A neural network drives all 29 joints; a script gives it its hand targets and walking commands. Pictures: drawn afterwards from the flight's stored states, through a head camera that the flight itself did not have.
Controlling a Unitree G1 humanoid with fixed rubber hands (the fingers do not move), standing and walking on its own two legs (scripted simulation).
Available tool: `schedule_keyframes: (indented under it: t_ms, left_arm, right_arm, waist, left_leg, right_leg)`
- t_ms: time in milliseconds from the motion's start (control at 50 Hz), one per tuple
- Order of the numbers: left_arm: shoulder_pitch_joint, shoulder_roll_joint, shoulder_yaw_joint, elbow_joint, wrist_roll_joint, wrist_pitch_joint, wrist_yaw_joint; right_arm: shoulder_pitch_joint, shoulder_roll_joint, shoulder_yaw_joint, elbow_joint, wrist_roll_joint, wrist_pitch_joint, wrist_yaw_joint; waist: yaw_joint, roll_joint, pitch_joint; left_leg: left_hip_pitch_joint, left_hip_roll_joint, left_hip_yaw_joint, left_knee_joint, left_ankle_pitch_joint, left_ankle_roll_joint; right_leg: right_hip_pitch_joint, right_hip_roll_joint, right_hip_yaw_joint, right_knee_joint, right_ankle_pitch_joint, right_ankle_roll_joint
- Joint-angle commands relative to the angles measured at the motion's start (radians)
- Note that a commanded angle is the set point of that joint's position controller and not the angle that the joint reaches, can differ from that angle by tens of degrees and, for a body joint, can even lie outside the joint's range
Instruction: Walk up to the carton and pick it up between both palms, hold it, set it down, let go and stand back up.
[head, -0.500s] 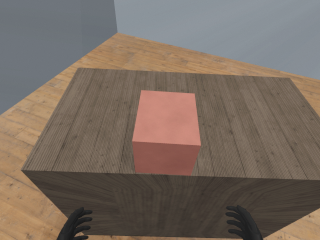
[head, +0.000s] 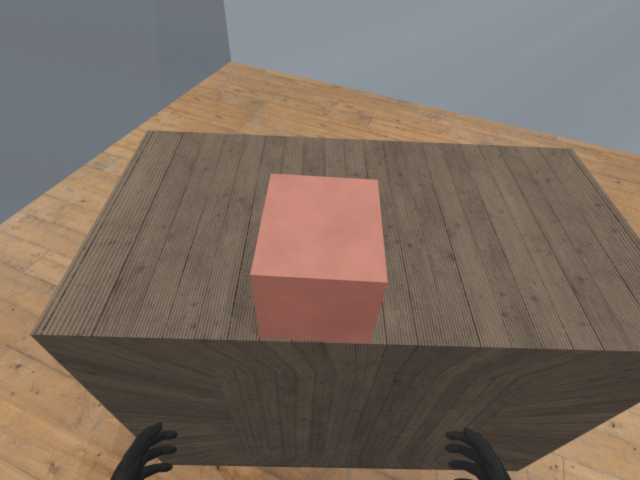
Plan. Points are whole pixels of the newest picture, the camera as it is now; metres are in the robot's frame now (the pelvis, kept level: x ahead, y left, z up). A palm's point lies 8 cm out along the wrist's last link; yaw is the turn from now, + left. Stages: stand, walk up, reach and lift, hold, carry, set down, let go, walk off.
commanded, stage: let go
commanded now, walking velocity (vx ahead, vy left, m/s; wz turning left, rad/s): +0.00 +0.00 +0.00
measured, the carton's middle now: (319, 257) +0.43 +0.00 +0.03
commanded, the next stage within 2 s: stand in 0.36 s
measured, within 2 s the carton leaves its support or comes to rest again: neither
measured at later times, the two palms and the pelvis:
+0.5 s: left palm out of the picture +0.14 +0.24 -0.09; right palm out of the picture +0.12 -0.24 -0.10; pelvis +0.00 +0.00 -0.01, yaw +0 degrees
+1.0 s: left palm out of the picture +0.07 +0.25 -0.13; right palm out of the picture +0.02 -0.22 -0.13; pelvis -0.01 +0.03 -0.01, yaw -3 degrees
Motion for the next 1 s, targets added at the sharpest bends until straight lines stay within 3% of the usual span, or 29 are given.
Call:
schedule_keyframes:
  t_ms: [0,340,360,380,400,440,520,660,800,980]
  left_arm:
    - [-0.063,0.097,0.033,-0.107,-0.001,-0.023,-0.001]
    - [-0.071,0.102,0.025,-0.105,-0.001,-0.029,0.009]
    - [0.089,0.143,0.050,-0.007,0.067,-0.102,0.007]
    - [0.130,0.146,0.051,0.018,0.056,-0.125,0.003]
    - [0.110,0.143,0.049,0.022,0.048,-0.136,-0.003]
    - [0.057,0.116,0.041,0.013,0.042,-0.156,-0.007]
    - [0.061,0.100,0.034,0.030,0.033,-0.167,-0.007]
    - [0.125,0.097,0.033,0.078,0.028,-0.157,0.008]
    - [0.179,0.077,0.025,0.128,0.025,-0.144,0.017]
    - [0.191,0.065,0.023,0.177,0.024,-0.150,0.022]
  right_arm:
    - [-0.047,-0.096,-0.023,-0.089,0.006,-0.038,-0.009]
    - [-0.045,-0.102,-0.031,-0.117,0.008,-0.007,-0.003]
    - [0.082,-0.159,-0.055,-0.030,-0.014,0.112,-0.015]
    - [0.111,-0.167,-0.061,-0.037,-0.024,0.167,-0.015]
    - [0.104,-0.154,-0.059,-0.053,-0.025,0.189,-0.011]
    - [0.117,-0.146,-0.052,-0.062,-0.018,0.196,-0.007]
    - [0.117,-0.142,-0.056,-0.048,-0.011,0.191,-0.002]
    - [0.155,-0.148,-0.054,-0.015,-0.014,0.195,-0.012]
    - [0.188,-0.139,-0.047,0.016,-0.011,0.203,-0.026]
    - [0.223,-0.129,-0.045,0.059,-0.008,0.196,-0.028]
  waist:
    - [-0.003,-0.003,-0.119]
    - [-0.008,0.007,-0.095]
    - [0.023,0.089,-0.063]
    - [0.009,0.086,-0.030]
    - [0.001,0.055,-0.002]
    - [-0.012,0.003,-0.121]
    - [-0.012,-0.046,-0.215]
    - [-0.001,0.012,-0.176]
    - [0.001,0.050,-0.082]
    - [-0.010,0.004,-0.067]
  left_leg:
    - [0.055,-0.043,0.025,-0.017,0.248,-0.009]
    - [0.019,-0.043,0.030,-0.021,0.190,-0.003]
    - [-0.090,0.097,-0.056,0.060,0.275,0.025]
    - [-0.147,0.094,-0.059,0.058,0.100,0.042]
    - [-0.182,0.082,-0.059,0.052,0.020,0.045]
    - [-0.149,0.074,-0.051,0.095,0.084,0.046]
    - [-0.120,0.057,-0.033,0.156,0.055,0.048]
    - [-0.178,0.079,-0.060,0.130,0.096,0.080]
    - [-0.253,0.093,-0.090,0.048,-0.009,0.093]
    - [-0.227,0.086,-0.082,0.022,-0.056,0.091]
  right_leg:
    - [-0.021,-0.020,0.010,-0.065,0.217,0.030]
    - [-0.023,-0.032,0.023,-0.055,0.168,0.026]
    - [-0.122,-0.100,0.077,0.020,0.207,0.031]
    - [-0.146,-0.096,0.083,0.020,0.114,0.028]
    - [-0.162,-0.093,0.091,0.019,0.103,0.023]
    - [-0.122,-0.105,0.104,0.063,0.246,-0.004]
    - [-0.163,-0.113,0.128,0.083,0.268,-0.025]
    - [-0.203,-0.095,0.120,0.138,0.209,-0.023]
    - [-0.229,-0.077,0.115,0.135,0.097,-0.005]
    - [-0.243,-0.083,0.136,0.091,0.076,0.006]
